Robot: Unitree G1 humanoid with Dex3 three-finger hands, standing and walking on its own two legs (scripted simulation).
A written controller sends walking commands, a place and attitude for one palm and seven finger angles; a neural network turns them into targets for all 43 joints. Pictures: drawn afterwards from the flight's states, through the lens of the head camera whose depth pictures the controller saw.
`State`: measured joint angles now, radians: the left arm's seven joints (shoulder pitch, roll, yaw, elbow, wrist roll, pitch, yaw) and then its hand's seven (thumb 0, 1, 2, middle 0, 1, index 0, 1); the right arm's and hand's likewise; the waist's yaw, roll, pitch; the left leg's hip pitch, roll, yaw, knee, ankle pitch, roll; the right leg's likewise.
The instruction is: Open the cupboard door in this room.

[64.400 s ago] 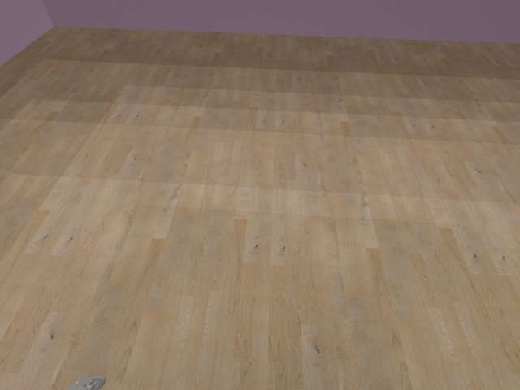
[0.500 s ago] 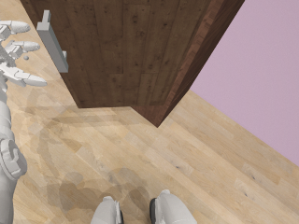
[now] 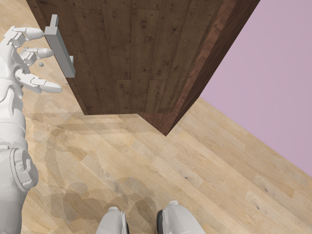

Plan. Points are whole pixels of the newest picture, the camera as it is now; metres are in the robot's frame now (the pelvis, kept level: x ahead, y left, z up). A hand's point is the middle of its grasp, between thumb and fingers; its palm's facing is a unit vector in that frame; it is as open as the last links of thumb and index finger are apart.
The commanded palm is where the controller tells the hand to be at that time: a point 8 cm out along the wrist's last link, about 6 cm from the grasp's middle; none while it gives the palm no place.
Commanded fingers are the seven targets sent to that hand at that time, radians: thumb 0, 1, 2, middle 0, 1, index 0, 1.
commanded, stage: slide the fingers in behind the handle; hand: left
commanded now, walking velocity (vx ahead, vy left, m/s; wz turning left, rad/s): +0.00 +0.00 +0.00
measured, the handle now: (63, 48) +0.55 +0.19 +0.08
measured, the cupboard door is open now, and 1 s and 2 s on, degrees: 44 43 43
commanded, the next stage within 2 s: close the thumb around the handle in 1.14 s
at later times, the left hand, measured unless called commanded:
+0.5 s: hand (47, 67) +0.50 +0.22 +0.07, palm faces +0.07 -1.00 +0.00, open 14.8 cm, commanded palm +0.49 +0.22 +0.07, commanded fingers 0.00 -0.50 0.30 -0.30 -1.20 -0.30 -1.20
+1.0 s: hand (53, 69) +0.49 +0.21 +0.07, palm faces +0.09 -1.00 -0.01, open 15.5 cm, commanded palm +0.48 +0.20 +0.07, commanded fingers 0.00 -0.50 0.30 -0.30 -1.20 -0.30 -1.20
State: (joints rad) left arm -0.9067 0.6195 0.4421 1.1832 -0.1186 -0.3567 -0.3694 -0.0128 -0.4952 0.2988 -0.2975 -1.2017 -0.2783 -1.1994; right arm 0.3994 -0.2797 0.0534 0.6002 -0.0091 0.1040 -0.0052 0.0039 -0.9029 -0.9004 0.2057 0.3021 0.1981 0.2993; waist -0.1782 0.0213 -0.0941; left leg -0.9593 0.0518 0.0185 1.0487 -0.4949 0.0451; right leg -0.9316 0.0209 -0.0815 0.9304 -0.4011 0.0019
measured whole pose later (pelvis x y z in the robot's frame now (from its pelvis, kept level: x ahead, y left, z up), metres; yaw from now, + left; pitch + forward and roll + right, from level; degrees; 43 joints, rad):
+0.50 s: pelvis +0.00 +0.00 +0.00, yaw +2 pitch +23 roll -5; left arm -0.92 0.51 0.31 1.17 -0.16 -0.39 -0.25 -0.01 -0.50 0.30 -0.30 -1.20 -0.12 -1.18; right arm 0.39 -0.26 0.03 0.67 -0.02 0.07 0.01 0.00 -0.90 -0.90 0.21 0.30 0.20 0.30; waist -0.14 0.03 -0.10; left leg -0.95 0.03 -0.02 1.05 -0.49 0.04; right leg -0.91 0.00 -0.11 0.93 -0.42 0.00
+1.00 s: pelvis +0.00 -0.01 +0.00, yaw +4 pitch +22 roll -4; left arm -0.92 0.45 0.24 1.18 -0.18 -0.42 -0.18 -0.01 -0.50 0.30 -0.30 -1.20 0.00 -1.07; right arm 0.37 -0.27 0.02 0.70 -0.03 0.04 0.03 0.00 -0.90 -0.90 0.20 0.30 0.20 0.30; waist -0.12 0.04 -0.10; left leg -0.94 0.02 -0.03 1.04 -0.48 0.03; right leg -0.90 -0.01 -0.13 0.94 -0.42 -0.01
